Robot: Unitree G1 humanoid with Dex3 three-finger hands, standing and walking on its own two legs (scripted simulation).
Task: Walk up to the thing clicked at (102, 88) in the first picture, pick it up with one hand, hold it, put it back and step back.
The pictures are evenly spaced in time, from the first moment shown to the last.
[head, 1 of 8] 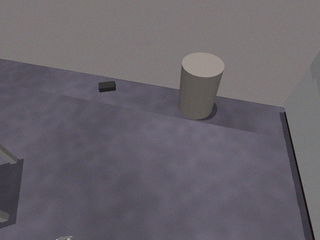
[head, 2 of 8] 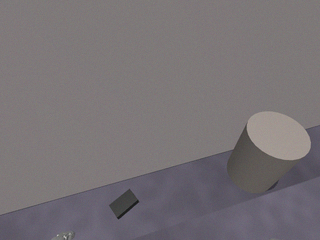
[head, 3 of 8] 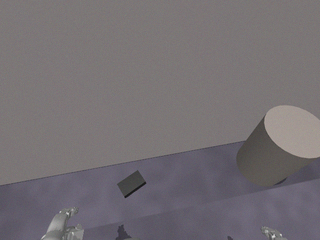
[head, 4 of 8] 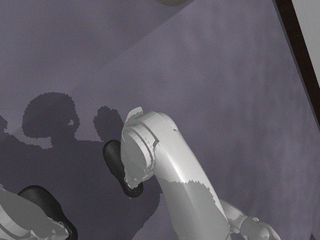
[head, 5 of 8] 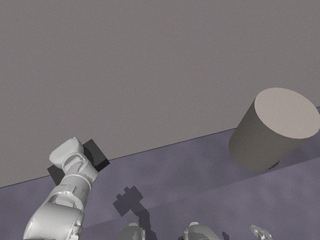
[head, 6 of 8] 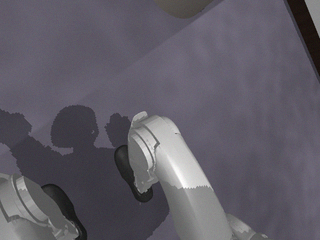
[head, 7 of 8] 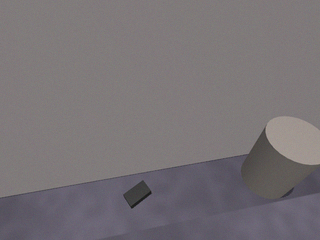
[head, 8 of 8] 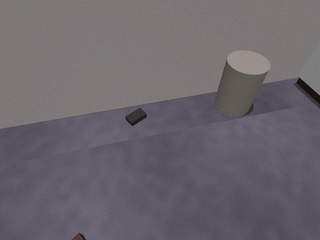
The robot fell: no
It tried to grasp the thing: yes
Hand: left
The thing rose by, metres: 0.68
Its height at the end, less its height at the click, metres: +0.00
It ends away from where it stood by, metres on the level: 0.01
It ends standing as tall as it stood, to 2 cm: yes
